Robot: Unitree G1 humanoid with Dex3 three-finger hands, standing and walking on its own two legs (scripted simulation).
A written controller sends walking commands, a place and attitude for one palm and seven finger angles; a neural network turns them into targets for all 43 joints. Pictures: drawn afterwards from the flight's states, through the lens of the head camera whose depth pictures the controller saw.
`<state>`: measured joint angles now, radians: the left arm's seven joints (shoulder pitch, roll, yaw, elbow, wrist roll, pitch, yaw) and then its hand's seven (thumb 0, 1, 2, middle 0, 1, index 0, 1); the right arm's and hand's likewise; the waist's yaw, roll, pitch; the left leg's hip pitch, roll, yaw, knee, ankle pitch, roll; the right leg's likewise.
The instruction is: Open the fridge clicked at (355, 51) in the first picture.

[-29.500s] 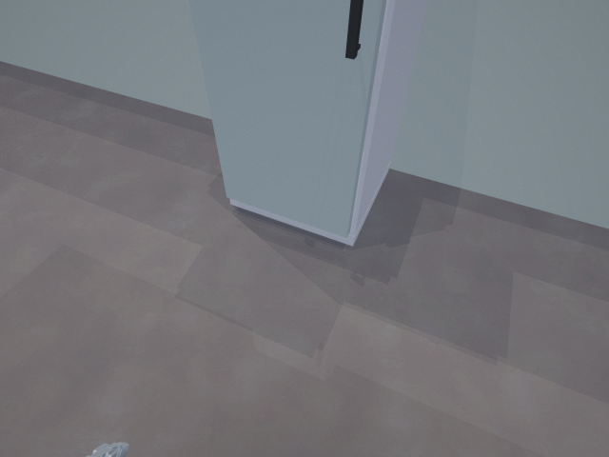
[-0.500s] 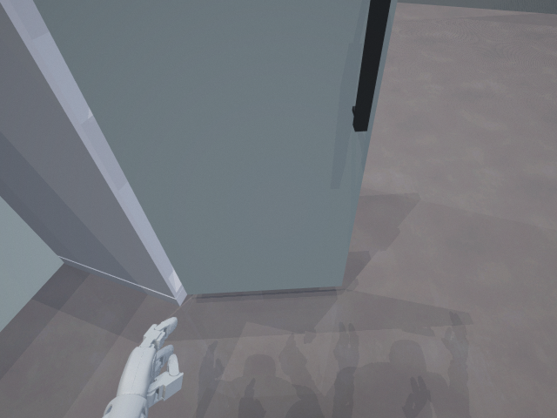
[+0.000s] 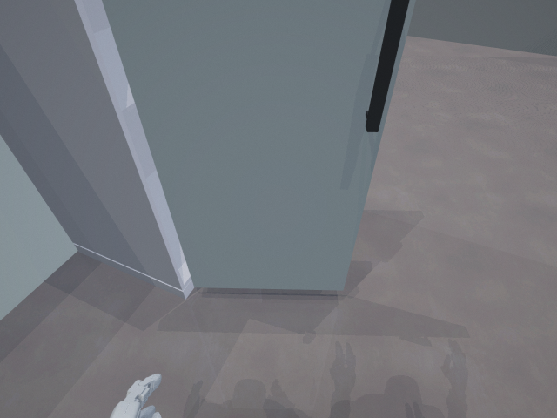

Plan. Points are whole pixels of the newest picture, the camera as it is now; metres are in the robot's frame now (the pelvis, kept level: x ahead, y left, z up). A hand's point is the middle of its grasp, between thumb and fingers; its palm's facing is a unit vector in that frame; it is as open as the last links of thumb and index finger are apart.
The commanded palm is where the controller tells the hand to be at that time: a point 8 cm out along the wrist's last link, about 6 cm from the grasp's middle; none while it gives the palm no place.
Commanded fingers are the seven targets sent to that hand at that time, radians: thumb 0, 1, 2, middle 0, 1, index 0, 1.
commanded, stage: stop stepping back and stand still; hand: right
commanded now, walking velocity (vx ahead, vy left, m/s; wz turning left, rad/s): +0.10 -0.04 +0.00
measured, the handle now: (383, 57) +0.72 -0.16 +0.23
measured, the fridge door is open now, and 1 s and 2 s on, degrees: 67 67 67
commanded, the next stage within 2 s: let the arm hang, fingers relaxed in 0.10 s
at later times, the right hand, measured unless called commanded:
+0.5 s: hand out of the picture +0.08 -0.17 -0.17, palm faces +0.08 +0.98 -0.17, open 7.1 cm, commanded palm none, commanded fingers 0.00 -0.90 -0.90 0.20 0.30 0.20 0.30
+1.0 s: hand out of the picture +0.03 -0.21 -0.17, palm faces +0.07 +0.97 -0.23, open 7.4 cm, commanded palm none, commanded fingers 0.00 -0.90 -0.90 0.20 0.30 0.20 0.30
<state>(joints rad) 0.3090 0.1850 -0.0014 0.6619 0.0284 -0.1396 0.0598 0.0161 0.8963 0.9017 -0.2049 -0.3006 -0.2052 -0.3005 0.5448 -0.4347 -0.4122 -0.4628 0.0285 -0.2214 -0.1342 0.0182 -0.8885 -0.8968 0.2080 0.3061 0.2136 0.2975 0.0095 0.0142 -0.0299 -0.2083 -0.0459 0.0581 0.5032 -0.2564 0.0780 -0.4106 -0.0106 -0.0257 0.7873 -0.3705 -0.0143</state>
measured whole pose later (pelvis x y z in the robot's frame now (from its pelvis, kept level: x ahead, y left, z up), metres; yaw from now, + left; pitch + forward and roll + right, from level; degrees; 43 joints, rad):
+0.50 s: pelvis +0.01 +0.00 -0.01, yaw -5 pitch -1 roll +1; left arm 0.20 0.21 0.01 0.90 0.04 0.03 0.01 0.01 0.90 0.90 -0.20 -0.30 -0.20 -0.30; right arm 0.23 -0.15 -0.01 0.86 0.00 0.04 -0.02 -0.01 -0.95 -0.90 0.20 0.30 0.21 0.30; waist 0.04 0.00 0.05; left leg -0.24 -0.02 0.05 0.61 -0.35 0.03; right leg -0.37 -0.02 0.01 0.60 -0.20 0.01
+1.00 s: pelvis +0.02 -0.02 +0.01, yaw -4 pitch -1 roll +1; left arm 0.20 0.18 0.02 1.12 0.03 0.02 0.02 0.01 0.90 0.90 -0.20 -0.30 -0.20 -0.30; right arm 0.21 -0.20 -0.01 1.13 -0.01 0.00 -0.02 0.01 -0.91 -0.90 0.20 0.30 0.20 0.29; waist 0.01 -0.02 0.05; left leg -0.14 -0.01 0.02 0.42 -0.27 0.01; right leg -0.27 -0.02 -0.02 0.45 -0.17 -0.01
